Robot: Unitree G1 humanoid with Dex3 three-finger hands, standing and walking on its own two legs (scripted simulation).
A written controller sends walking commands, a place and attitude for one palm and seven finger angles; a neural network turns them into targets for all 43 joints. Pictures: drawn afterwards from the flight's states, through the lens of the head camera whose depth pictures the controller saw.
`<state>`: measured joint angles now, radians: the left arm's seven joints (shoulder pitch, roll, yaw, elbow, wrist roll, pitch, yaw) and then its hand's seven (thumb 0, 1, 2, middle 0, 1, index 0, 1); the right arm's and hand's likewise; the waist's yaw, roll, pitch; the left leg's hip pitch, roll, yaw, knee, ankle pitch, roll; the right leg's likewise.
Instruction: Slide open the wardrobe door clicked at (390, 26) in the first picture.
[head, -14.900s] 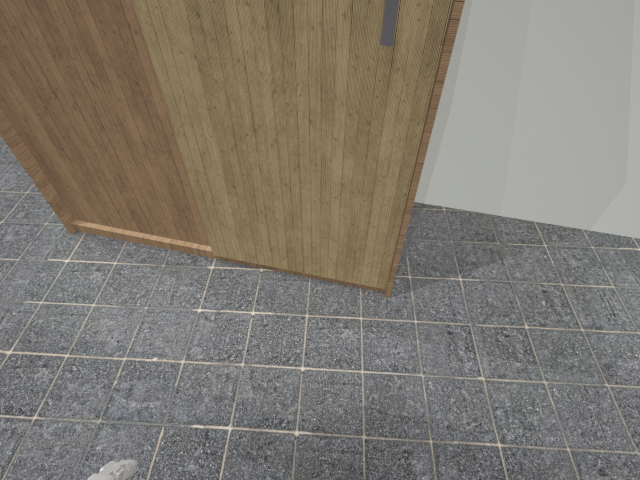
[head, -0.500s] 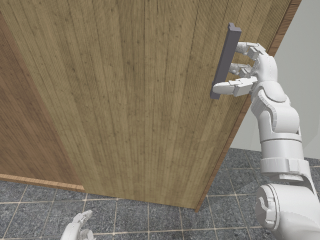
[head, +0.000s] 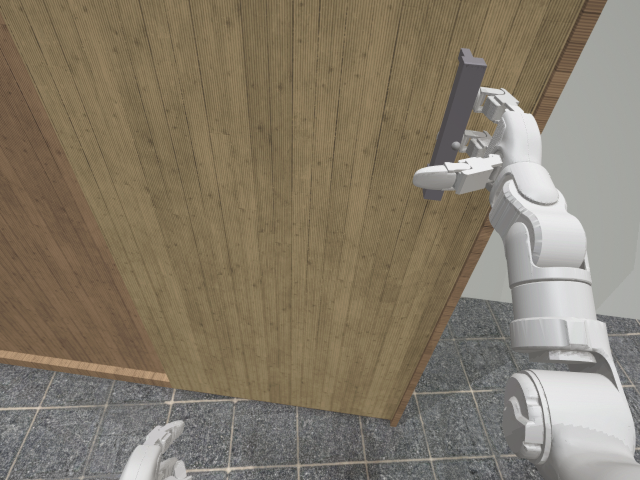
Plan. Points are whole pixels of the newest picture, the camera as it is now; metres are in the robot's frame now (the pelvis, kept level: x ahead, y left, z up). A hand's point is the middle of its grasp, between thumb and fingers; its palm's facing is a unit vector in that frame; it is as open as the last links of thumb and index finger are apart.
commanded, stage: slide the fingers in behind the handle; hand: right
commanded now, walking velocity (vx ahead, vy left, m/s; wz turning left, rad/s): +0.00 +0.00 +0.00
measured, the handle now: (447, 128) +0.48 -0.11 +0.25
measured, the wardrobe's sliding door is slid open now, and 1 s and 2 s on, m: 0.00 0.00 0.00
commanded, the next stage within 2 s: grip the handle and tug to test in 0.94 s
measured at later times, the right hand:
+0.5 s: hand (451, 147) +0.42 -0.10 +0.26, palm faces +0.06 +1.00 +0.00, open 14.4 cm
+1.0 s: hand (450, 148) +0.41 -0.10 +0.26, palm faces +0.05 +1.00 +0.00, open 14.7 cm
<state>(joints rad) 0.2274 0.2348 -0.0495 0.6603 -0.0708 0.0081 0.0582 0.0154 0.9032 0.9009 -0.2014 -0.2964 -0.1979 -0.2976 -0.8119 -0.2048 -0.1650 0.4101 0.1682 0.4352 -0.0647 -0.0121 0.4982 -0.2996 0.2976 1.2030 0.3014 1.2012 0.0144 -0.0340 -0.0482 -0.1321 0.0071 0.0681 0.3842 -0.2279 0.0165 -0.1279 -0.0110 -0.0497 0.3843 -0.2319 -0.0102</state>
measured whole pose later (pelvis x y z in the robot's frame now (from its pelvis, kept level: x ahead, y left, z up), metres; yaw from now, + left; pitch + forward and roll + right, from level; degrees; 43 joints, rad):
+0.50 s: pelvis +0.00 +0.00 +0.00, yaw -1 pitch -2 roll +0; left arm 0.20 0.23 -0.05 0.66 -0.06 0.01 0.05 0.02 0.90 0.90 -0.20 -0.30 -0.20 -0.30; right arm -0.82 -0.16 -0.12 0.38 0.16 0.46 -0.11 -0.01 0.50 -0.30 0.27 1.19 0.22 1.17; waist 0.00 -0.03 -0.04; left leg -0.12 0.01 0.08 0.39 -0.23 0.02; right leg -0.13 -0.01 -0.03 0.39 -0.23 -0.01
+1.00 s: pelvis +0.00 +0.00 +0.00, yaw -1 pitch -2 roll +0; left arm 0.18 0.22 -0.05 0.67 -0.06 0.03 0.04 0.02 0.90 0.90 -0.20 -0.30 -0.20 -0.30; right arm -0.79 -0.14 -0.11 0.32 0.16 0.48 -0.12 -0.01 0.50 -0.30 0.22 1.17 0.18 1.14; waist -0.01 -0.04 -0.05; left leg -0.11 0.02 0.08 0.39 -0.24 0.01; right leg -0.12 0.00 -0.03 0.39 -0.24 -0.01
